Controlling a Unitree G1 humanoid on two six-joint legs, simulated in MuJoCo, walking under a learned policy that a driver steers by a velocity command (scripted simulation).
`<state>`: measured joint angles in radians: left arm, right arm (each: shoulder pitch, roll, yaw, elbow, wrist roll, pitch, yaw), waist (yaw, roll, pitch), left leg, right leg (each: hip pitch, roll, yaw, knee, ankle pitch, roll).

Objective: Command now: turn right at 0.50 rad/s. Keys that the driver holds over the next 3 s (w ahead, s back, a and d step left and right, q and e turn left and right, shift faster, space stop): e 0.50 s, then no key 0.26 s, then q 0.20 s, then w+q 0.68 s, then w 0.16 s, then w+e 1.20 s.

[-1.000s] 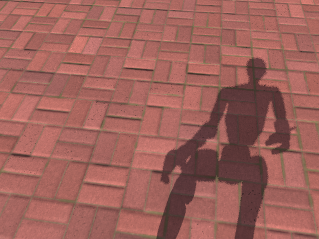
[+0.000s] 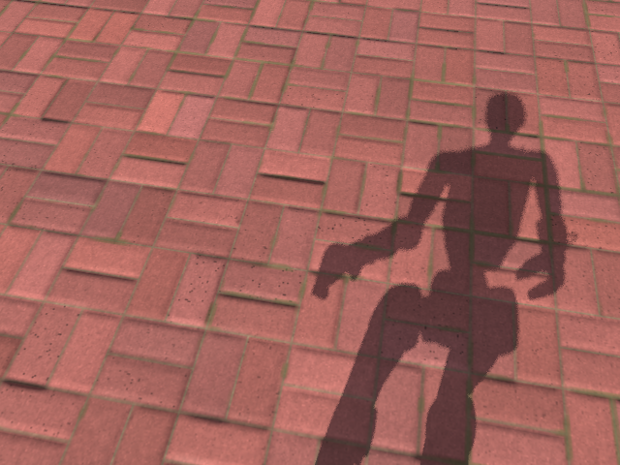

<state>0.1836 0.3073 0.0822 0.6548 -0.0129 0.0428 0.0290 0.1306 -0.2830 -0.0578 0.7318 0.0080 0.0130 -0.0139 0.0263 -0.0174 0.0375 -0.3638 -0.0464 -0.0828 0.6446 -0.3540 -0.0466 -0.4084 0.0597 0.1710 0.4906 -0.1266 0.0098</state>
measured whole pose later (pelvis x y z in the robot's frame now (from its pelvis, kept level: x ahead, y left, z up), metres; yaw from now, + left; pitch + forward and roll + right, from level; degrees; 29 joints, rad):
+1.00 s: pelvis +0.00 -0.02 +0.00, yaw -20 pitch +0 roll -1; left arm 0.14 0.24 0.03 0.69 0.03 0.01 0.02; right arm 0.21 -0.28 -0.05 0.75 0.01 0.02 -0.01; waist -0.01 -0.01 0.03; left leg -0.28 0.02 -0.06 0.58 -0.30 -0.03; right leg -0.26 0.04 -0.02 0.56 -0.30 -0.03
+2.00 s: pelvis +0.45 +0.03 -0.01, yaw +5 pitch +2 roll -1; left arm 0.10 0.28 0.05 0.70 -0.02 -0.11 -0.05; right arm 0.38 -0.30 -0.04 0.77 0.01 -0.05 -0.01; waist -0.04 0.02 0.03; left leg -0.23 -0.06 -0.10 1.10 -0.44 0.03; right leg -0.42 0.08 -0.02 0.53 -0.15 -0.08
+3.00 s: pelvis +0.97 -0.05 -0.01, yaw -30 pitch +1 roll +1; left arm 0.17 0.30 0.06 0.61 -0.02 -0.03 -0.04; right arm 0.25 -0.32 -0.05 0.77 0.02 -0.10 0.00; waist -0.03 0.01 0.07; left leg -0.36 0.05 -0.02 1.20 -0.41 -0.01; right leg -0.41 0.08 -0.01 0.57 -0.18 -0.09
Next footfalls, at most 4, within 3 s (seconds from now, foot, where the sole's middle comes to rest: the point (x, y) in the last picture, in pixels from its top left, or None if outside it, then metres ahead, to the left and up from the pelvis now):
0.02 left None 0.05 0.12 -0.77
0.48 right None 0.00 -0.13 -0.77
0.88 left None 0.09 0.09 -0.77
1.40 left None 0.24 0.12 -0.77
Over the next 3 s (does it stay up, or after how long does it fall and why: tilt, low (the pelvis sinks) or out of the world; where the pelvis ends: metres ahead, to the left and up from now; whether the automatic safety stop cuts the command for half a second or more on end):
stays up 0.97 -0.05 -0.01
